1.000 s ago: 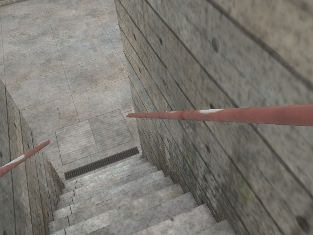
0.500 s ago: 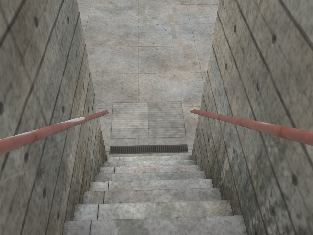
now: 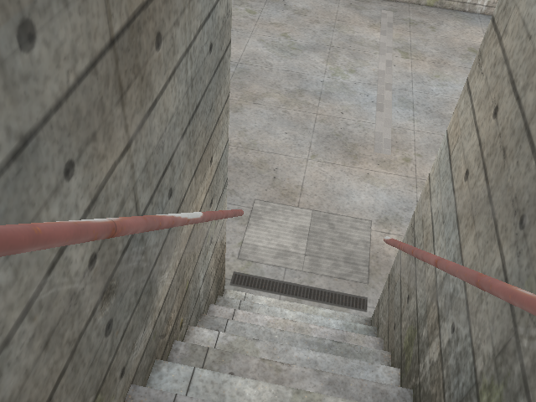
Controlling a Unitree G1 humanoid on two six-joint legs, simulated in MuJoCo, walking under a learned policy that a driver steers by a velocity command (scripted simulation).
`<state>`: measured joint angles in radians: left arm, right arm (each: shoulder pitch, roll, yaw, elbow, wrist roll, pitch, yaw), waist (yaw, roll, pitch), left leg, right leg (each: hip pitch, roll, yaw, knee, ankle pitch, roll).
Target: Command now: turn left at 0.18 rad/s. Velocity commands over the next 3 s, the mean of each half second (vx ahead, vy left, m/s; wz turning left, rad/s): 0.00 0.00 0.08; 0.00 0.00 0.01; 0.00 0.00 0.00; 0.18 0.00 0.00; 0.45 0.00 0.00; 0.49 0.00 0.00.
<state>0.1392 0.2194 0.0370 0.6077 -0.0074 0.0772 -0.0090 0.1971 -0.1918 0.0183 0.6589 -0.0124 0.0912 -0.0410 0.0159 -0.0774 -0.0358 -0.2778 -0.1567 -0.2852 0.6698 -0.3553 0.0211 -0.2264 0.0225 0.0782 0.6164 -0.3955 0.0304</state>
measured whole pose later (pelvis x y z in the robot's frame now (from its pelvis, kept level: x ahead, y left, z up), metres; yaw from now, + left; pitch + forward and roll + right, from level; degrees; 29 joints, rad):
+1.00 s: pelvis +0.02 -0.02 +0.03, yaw -1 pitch +0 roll -1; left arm 0.39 0.19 0.03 0.84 0.00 0.04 0.02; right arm 0.31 -0.18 0.03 0.90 0.02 0.05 -0.03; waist 0.02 0.01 0.01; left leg -0.12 -0.04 -0.27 0.35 -0.23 -0.02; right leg -0.07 0.06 0.09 0.29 -0.22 -0.03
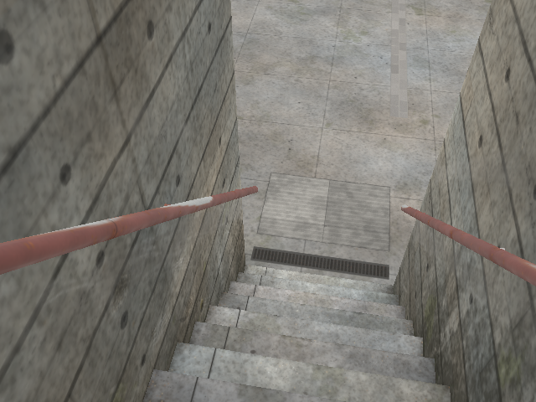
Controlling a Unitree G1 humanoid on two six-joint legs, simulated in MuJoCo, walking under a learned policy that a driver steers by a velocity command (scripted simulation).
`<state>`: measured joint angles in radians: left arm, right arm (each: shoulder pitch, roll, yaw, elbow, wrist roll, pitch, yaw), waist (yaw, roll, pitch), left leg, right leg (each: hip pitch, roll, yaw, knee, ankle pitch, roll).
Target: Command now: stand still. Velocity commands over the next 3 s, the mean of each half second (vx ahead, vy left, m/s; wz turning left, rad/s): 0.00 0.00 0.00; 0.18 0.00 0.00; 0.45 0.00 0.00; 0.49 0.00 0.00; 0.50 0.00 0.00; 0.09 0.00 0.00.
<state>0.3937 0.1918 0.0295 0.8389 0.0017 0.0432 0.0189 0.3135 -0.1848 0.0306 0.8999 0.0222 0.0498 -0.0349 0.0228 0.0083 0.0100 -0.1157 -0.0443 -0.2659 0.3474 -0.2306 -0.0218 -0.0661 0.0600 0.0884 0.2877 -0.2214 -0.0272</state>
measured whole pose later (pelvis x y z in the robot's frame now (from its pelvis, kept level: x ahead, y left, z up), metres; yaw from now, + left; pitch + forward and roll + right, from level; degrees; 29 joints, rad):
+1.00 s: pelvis +0.04 +0.02 -0.02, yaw +0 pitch +0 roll +0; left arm 0.45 0.20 0.01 0.81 0.01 0.05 0.07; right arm 0.32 -0.19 0.03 0.83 0.02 0.00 -0.03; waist 0.06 -0.01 -0.02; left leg -0.16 -0.09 -0.22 0.56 -0.40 0.03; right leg -0.10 0.03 0.09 0.50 -0.40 0.00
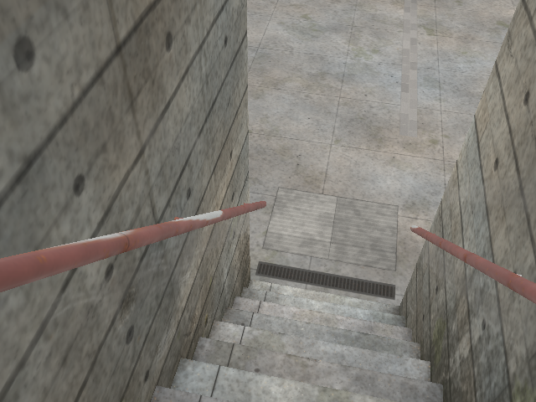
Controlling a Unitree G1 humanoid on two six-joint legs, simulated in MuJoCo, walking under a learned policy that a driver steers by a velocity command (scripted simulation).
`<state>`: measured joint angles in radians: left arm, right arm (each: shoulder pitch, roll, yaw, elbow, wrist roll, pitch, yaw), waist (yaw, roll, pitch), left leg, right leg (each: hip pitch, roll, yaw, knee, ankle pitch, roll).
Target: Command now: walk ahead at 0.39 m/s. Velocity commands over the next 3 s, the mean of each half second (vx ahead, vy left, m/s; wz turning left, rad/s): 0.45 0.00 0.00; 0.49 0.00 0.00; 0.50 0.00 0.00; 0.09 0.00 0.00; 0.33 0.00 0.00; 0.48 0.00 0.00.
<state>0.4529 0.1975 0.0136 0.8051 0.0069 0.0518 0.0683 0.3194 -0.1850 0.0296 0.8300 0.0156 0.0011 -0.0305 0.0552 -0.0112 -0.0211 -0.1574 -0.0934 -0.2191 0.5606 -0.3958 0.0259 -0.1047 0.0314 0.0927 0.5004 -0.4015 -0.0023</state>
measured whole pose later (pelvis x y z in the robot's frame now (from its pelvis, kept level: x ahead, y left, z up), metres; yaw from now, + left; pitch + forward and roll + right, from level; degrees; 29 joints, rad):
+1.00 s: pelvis +0.03 -0.01 +0.02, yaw +1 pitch +1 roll +0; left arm 0.25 0.29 -0.05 0.62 0.03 0.05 0.05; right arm 0.17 -0.28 0.08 0.69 -0.02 0.03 -0.04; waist 0.02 -0.02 0.00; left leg 0.04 -0.05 -0.28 0.19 -0.22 -0.01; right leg 0.10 0.02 0.21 0.14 -0.21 0.05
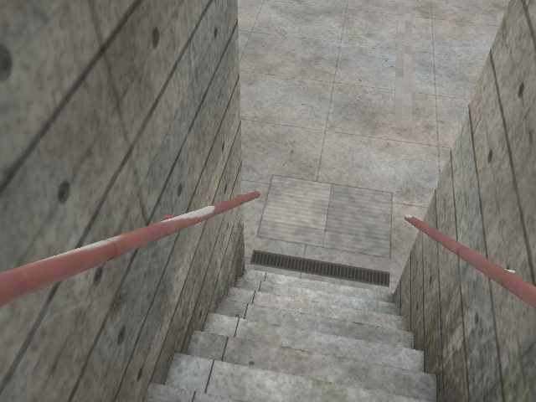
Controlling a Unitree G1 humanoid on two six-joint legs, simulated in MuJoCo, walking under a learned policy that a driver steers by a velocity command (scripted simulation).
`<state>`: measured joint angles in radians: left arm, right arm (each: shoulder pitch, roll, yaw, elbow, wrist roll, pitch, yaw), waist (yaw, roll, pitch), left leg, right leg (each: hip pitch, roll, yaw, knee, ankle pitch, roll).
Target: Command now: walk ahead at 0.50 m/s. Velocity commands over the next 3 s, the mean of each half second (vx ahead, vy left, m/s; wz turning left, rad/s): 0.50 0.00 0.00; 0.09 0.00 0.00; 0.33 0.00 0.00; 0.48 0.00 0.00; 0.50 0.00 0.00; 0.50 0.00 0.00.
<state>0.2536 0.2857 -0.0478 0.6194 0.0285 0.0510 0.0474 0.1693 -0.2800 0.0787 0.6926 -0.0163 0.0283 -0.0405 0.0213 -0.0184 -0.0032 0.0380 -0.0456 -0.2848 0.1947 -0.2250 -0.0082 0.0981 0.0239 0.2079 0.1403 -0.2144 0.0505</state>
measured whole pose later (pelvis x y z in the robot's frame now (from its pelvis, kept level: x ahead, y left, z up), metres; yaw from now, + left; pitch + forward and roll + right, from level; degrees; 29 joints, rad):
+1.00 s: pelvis -0.08 +0.00 +0.00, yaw -1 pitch -2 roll -1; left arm 0.47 0.22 0.00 0.79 0.01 0.06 0.02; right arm 0.37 -0.22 0.04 0.84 0.01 0.05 -0.03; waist 0.02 0.00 0.01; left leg -0.12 -0.05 -0.25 0.39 -0.24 -0.02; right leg -0.05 0.06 0.21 0.33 -0.24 0.01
